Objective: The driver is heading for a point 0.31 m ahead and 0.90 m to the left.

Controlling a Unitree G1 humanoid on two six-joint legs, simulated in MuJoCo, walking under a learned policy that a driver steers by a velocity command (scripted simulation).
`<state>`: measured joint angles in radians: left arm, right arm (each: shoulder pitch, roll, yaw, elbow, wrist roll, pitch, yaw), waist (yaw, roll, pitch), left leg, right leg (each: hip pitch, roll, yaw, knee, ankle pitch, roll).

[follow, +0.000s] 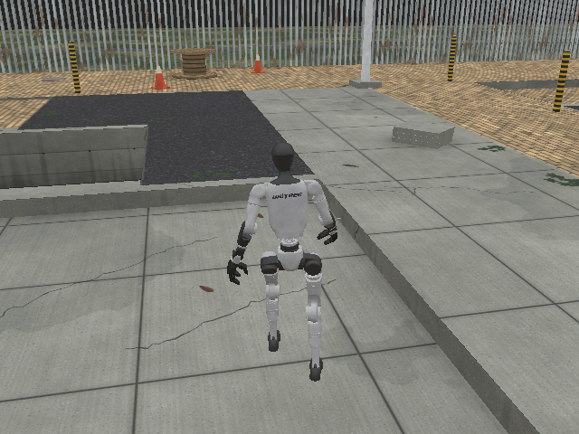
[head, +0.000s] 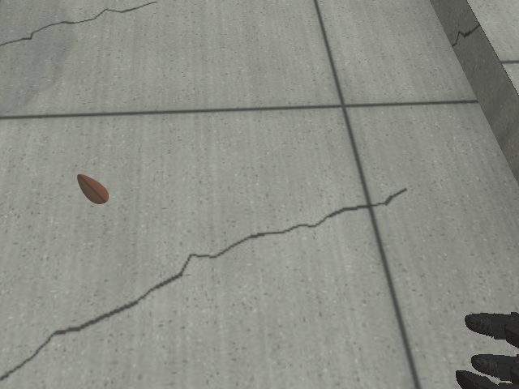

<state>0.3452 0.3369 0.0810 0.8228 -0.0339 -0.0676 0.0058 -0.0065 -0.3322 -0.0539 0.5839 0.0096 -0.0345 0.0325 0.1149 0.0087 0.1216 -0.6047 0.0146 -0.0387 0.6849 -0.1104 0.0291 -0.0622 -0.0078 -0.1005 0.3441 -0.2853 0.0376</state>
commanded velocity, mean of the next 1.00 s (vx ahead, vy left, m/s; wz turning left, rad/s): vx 0.07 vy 0.00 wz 0.61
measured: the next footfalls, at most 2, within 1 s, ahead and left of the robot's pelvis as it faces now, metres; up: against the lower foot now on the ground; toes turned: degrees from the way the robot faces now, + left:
left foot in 0.06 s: +0.22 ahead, +0.09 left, +0.00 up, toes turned -1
right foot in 0.46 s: +0.19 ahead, -0.13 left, +0.00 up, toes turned +13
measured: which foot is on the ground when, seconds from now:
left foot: up 0.00-0.04, down 0.06-0.48, up 0.50-0.88, down 0.90-1.00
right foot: down 0.00-0.06, up 0.08-0.44, down 0.46-0.90, up 0.92-1.00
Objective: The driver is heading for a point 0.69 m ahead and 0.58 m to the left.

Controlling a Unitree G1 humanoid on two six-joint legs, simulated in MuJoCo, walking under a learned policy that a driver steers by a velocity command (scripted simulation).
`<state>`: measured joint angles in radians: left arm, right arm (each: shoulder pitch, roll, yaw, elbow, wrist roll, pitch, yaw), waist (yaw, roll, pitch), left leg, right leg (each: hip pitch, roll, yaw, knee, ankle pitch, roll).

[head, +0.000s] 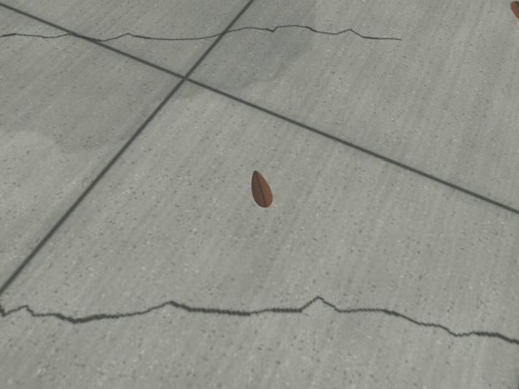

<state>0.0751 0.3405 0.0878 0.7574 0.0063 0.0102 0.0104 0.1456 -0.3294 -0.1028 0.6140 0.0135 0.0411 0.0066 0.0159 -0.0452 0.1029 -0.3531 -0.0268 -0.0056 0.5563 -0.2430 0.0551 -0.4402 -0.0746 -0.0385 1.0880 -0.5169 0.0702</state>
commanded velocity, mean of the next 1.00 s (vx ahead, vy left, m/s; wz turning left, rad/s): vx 0.61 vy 0.00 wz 0.96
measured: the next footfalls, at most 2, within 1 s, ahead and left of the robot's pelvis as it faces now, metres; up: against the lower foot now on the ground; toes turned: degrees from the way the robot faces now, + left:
right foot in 0.38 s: +0.16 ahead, -0.11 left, +0.00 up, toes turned +29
left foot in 0.86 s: +0.31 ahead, +0.36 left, +0.00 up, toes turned +55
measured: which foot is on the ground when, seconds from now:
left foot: down 0.00-0.38, up 0.40-0.84, down 0.86-1.00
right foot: up 0.00-0.36, down 0.38-0.84, up 0.86-1.00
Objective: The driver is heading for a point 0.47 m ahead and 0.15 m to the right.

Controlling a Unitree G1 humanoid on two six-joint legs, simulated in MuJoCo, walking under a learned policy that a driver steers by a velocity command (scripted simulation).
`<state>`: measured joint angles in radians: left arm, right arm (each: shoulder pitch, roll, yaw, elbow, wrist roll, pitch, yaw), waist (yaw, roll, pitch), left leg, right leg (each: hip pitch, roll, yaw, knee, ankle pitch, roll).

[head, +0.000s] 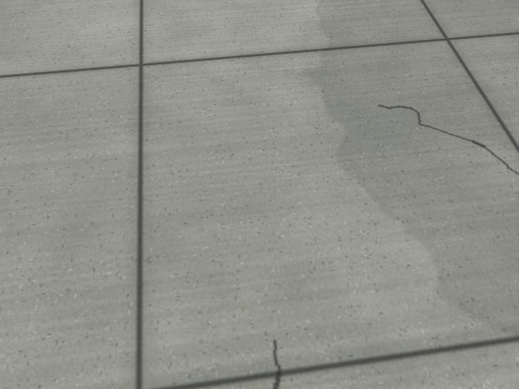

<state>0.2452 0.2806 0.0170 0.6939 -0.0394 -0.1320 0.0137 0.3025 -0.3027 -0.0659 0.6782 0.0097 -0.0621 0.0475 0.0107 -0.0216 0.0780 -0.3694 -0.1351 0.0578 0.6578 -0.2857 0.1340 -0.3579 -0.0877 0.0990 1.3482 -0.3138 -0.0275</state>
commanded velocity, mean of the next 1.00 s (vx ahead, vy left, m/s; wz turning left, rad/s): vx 0.31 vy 0.00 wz -0.18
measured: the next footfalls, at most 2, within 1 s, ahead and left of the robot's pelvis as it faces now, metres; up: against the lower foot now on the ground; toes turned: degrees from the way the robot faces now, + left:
right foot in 0.30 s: +0.54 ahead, -0.10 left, +0.00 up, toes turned -7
left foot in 0.78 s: +0.59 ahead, +0.13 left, +0.00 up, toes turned -17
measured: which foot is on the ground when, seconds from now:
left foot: down 0.00-0.32, up 0.34-0.76, down 0.78-1.00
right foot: up 0.00-0.28, down 0.30-1.00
